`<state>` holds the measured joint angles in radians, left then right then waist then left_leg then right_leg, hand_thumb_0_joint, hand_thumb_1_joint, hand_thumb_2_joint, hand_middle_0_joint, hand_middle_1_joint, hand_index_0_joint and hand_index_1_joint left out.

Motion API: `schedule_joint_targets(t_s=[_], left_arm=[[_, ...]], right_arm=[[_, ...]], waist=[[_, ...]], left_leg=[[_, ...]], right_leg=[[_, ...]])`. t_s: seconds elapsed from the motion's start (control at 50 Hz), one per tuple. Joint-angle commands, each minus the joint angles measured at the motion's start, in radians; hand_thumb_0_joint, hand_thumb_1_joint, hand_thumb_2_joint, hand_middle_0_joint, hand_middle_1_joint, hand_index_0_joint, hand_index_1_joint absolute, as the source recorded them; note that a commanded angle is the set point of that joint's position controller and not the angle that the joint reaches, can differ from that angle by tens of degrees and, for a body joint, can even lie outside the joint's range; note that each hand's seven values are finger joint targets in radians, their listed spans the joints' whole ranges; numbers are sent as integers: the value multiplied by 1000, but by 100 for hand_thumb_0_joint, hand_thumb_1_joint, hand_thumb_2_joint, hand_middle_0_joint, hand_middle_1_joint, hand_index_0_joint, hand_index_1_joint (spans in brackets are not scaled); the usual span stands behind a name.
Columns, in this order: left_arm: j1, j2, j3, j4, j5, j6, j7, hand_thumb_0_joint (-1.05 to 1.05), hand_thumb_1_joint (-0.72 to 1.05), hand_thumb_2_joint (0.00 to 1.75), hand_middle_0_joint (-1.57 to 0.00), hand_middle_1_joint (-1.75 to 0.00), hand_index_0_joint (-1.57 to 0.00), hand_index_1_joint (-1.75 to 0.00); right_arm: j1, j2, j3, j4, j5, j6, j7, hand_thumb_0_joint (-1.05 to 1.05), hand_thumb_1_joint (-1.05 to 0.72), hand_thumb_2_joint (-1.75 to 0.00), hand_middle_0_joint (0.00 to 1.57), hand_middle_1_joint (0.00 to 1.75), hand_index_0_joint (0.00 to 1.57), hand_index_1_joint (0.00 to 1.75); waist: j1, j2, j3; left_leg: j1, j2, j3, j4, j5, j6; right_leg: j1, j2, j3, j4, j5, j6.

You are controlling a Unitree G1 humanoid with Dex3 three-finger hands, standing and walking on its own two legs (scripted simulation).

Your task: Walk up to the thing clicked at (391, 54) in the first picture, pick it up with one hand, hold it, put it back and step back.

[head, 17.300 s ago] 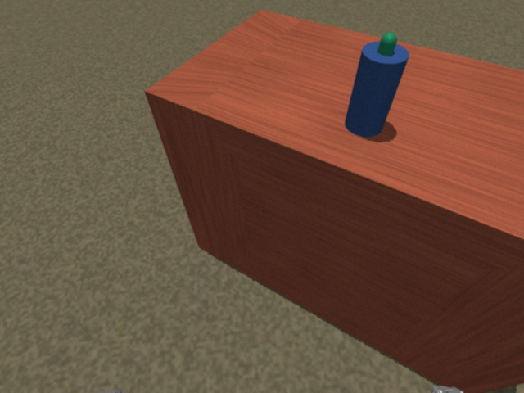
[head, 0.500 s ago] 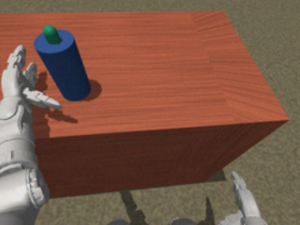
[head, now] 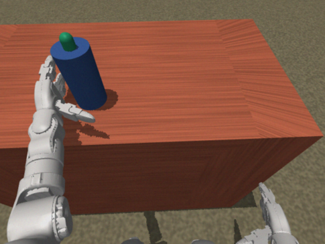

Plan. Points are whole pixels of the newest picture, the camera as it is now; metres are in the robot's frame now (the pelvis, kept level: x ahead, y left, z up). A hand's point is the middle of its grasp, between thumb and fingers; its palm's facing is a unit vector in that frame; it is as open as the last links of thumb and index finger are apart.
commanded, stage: close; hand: left
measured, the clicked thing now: (80, 71) +0.49 +0.19 +0.15
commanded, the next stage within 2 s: settle in 0.82 s
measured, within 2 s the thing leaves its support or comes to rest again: leaves its support in 1.54 s
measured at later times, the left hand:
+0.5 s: hand (79, 84) +0.46 +0.20 +0.13, palm faces +0.17 -0.99 +0.02, open 15.2 cm
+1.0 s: hand (75, 79) +0.47 +0.20 +0.14, palm faces +0.17 -0.99 +0.02, open 11.0 cm
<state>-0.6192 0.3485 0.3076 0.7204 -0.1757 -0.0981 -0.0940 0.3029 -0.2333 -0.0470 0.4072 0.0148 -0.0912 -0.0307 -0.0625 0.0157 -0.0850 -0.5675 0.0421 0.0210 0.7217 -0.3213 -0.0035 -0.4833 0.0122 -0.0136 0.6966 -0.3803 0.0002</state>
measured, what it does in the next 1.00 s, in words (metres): stands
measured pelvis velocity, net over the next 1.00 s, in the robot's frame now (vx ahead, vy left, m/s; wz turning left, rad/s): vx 0.01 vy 0.02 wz -0.03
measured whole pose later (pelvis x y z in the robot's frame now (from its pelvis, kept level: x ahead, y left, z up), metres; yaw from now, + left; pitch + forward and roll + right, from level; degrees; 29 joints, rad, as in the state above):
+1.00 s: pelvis +0.01 +0.02 -0.01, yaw -1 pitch +12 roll -1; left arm -0.68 0.34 0.31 0.74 -0.16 -0.09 -0.03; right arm 0.34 -0.22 -0.07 0.35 0.02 -0.03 0.00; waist -0.06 0.03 -0.13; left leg -0.62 0.04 0.05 0.78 -0.37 0.02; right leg -0.53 0.01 0.01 0.73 -0.41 0.02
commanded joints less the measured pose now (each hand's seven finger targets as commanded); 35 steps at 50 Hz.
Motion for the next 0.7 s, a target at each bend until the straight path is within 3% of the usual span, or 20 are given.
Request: schedule_joint_targets(t_s=[0.0, 0.06, 0.12, 0.14, 0.16, 0.18, 0.24, 0.28, 0.32, 0.36, 0.38, 0.4, 0.5, 0.54, 0.56, 0.58, 0.6, 0.62, 0.64, 0.68], left_arm=[[-429, 217, 35, -171, -3, -71, 28, 0, -61, 1, -9, 0, -7, -1], [-477, 221, 32, -206, 7, -72, 43, 0, -61, 2, -18, -8, -16, -9], [-522, 252, 58, -180, 12, -86, 59, 0, -61, 9, -37, -21, -37, -21], [-510, 265, 78, -107, 15, -86, 63, 0, -61, 10, -40, -24, -41, -23], [-513, 256, 66, -93, 17, -88, 63, 0, -61, 11, -42, -26, -43, -25], [-551, 265, 65, -100, 19, -94, 66, 0, -61, 10, -44, -27, -45, -26], [-654, 227, 17, -145, 25, -101, 61, 0, -61, 10, -49, -29, -50, -28], [-626, 262, 39, -45, 28, -93, 60, 0, -61, 10, -50, -29, -51, -28], [-678, 260, 29, -53, 35, -99, 52, 0, -61, 12, -53, -31, -53, -31], [-706, 299, 39, -61, 36, -99, 51, 0, -59, 17, -57, -36, -57, -36], [-682, 272, 32, -9, 35, -95, 50, 0, -57, 19, -58, -38, -59, -38], [-684, 312, 58, -8, 34, -97, 51, 0, -55, 21, -61, -40, -62, -40], [-676, 228, 11, 67, 30, -100, 36, 0, -43, 38, -78, -58, -79, -58], [-699, 272, 28, 30, 34, -103, 40, 0, -39, 43, -85, -65, -86, -65], [-722, 278, 25, -22, 37, -105, 42, 0, -38, 44, -88, -67, -89, -67], [-717, 251, 11, -14, 35, -101, 41, 0, -36, 48, -92, -72, -93, -72], [-654, 265, 28, 20, 32, -95, 44, 0, -34, 50, -95, -75, -95, -74], [-626, 246, 14, 21, 33, -91, 45, 0, -34, 51, -97, -77, -98, -76], [-603, 209, 3, 13, 31, -89, 45, 0, -32, 54, -99, -79, -99, -79], [-556, 214, 7, -16, 24, -87, 45, 0, -31, 58, -104, -84, -104, -84]], right_arm=[[-49, -132, -62, -159, 2, -47, -12, 0, 52, -6, 5, 5, 5, 5], [-64, -154, -84, -183, 1, -40, -15, 0, 52, -5, 5, 5, 5, 5], [-64, -119, -57, -205, 3, -40, -15, 0, 53, -5, 5, 5, 5, 5], [-61, -135, -72, -187, 1, -34, -16, 0, 53, -5, 5, 5, 5, 5], [-70, -126, -58, -207, 1, -35, -15, 0, 53, -5, 5, 5, 5, 5], [-69, -138, -74, -208, 1, -34, -17, 0, 52, -5, 5, 5, 5, 5], [-54, -110, -48, -215, -2, -37, -18, 0, 52, -5, 5, 5, 5, 5], [-40, -144, -68, -211, -4, -38, -20, 0, 52, -5, 5, 5, 5, 5], [-28, -120, -44, -204, -9, -40, -15, 0, 52, -5, 5, 5, 5, 5], [-64, -159, -73, -247, -8, -39, -22, 0, 53, -5, 5, 5, 5, 5], [-9, -135, -55, -221, -11, -37, -19, 0, 52, -5, 5, 5, 5, 5], [-21, -133, -50, -208, -9, -36, -17, 0, 53, -5, 5, 5, 5, 5], [-24, -115, -38, -218, -9, -39, -12, 0, 52, -5, 5, 5, 5, 5], [-50, -153, -66, -252, -12, -40, -14, 0, 52, -5, 5, 5, 5, 5], [-52, -132, -47, -244, -9, -38, -12, 0, 51, -5, 5, 5, 5, 5], [-43, -130, -50, -260, -7, -37, -13, 0, 51, -5, 5, 5, 5, 5], [-29, -156, -75, -248, -9, -36, -15, 0, 51, -5, 5, 5, 5, 5], [-24, -160, -78, -277, -6, -36, -16, 0, 51, -5, 5, 5, 5, 5], [-11, -136, -59, -264, -7, -34, -14, 0, 51, -5, 5, 5, 5, 5], [15, -121, -52, -239, 0, -28, -12, 0, 51, -5, 5, 5, 5, 5]], waist=[[-7, 20, -374], [-6, 39, -374], [-6, 1, -339], [-16, -28, -301], [-19, -52, -291], [-29, -51, -295], [-49, 16, -376], [-50, 4, -366], [-58, 40, -395], [-61, 48, -426], [-65, 33, -409], [-47, 44, -382], [-61, 46, -381], [-55, 48, -414], [-41, 86, -449], [-45, 76, -448], [-34, 63, -423], [-48, 24, -428], [-39, 15, -433], [-25, 40, -426]], left_leg=[[287, -16, -8, -30, 326, 35], [298, -10, -11, -42, 283, 28], [234, -14, -10, -51, 217, 28], [200, -14, -9, -51, 180, 31], [178, -16, -8, -53, 168, 34], [171, -18, -4, -49, 155, 34], [238, -20, -1, -34, 186, 33], [245, -17, -7, -32, 182, 34], [271, -12, -11, -23, 197, 32], [286, -14, -11, -22, 185, 30], [271, -11, -14, -20, 186, 31], [244, -12, -13, -25, 170, 29], [245, -7, -18, -21, 176, 28], [255, -5, -18, -20, 183, 26], [278, -6, -18, -20, 205, 23], [281, -5, -17, -21, 211, 22], [275, -4, -18, -24, 201, 20], [261, -4, -16, -23, 208, 25], [260, -5, -15, -19, 227, 26], [255, -7, -11, -18, 254, 26]], right_leg=[[60, -4, 1, -73, 380, 10], [25, 0, -3, -73, 315, 1], [40, 0, 1, -79, 267, 3], [20, 1, 6, -80, 241, 5], [33, -2, 11, -82, 237, 9], [35, -6, 20, -80, 232, 10], [6, -11, 32, -76, 257, 11], [-13, -3, 19, -72, 252, 8], [-41, 2, 14, -64, 258, 2], [-43, 2, 16, -71, 246, 2], [-39, 5, 10, -66, 247, 2], [-43, 5, 11, -67, 231, 0], [-79, 15, 1, -56, 222, -6], [-64, 16, 1, -57, 229, -6], [-56, 15, 1, -52, 242, -9], [-53, 17, -1, -52, 246, -8], [-53, 19, -4, -53, 231, -9], [-31, 19, -3, -57, 249, -5], [-25, 18, -1, -54, 269, -3], [-14, 17, 0, -49, 285, -4]])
